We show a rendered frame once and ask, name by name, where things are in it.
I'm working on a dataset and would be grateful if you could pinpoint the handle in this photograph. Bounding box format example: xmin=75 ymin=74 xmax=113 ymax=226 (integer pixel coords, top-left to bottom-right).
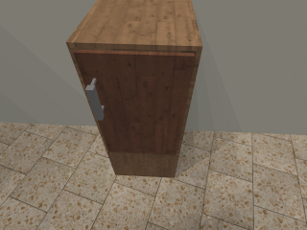
xmin=85 ymin=78 xmax=105 ymax=121

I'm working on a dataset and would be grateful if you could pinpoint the cupboard door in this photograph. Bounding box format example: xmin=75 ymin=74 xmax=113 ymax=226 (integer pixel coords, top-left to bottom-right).
xmin=73 ymin=49 xmax=195 ymax=155

